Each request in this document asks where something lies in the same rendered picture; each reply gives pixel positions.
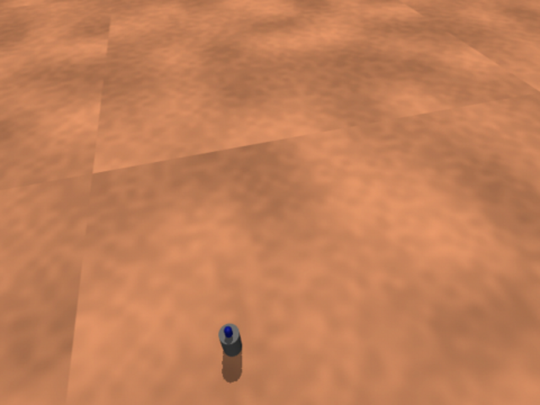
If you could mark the bottle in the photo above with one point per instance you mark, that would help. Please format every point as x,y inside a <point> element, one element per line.
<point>229,337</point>

